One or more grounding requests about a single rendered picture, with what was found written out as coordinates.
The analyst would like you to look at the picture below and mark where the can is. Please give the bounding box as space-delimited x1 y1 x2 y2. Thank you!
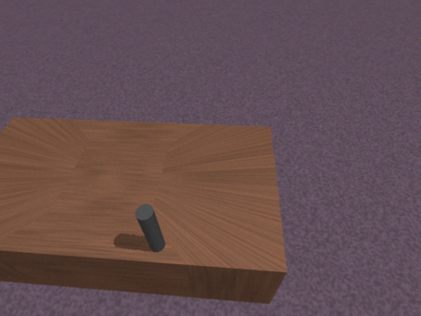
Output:
135 204 165 252

